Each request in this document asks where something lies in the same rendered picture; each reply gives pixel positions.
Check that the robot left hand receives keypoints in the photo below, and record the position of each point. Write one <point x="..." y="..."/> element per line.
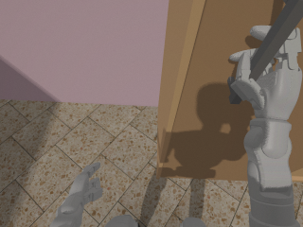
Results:
<point x="88" y="190"/>

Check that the robot right thigh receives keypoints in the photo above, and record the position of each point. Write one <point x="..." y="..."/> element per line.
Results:
<point x="192" y="222"/>

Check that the robot right hand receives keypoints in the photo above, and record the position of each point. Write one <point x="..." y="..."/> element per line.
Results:
<point x="281" y="87"/>

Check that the robot thigh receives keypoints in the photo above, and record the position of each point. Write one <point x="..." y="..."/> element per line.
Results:
<point x="122" y="221"/>
<point x="192" y="222"/>

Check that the robot left forearm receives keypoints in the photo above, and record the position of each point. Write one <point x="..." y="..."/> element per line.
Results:
<point x="69" y="214"/>

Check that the robot right forearm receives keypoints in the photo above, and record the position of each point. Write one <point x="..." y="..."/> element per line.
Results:
<point x="270" y="185"/>

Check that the handle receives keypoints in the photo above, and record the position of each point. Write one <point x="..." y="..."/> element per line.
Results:
<point x="284" y="25"/>

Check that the robot left thigh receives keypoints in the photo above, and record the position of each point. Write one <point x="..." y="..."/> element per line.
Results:
<point x="122" y="221"/>

